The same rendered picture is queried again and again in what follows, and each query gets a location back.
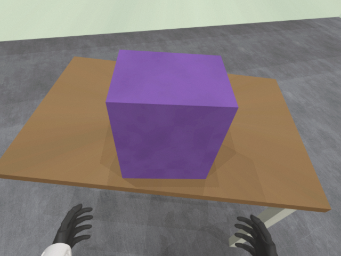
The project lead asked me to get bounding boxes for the left robot forearm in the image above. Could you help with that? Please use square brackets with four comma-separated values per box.
[41, 243, 72, 256]

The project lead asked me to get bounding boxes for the right robot hand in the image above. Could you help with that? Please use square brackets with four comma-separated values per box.
[234, 214, 278, 256]

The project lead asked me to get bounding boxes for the carton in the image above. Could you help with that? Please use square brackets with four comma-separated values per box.
[105, 50, 239, 179]

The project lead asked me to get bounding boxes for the left robot hand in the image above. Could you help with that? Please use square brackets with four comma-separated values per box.
[52, 204, 93, 249]

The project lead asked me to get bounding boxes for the table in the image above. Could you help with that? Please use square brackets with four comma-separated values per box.
[0, 57, 331, 247]

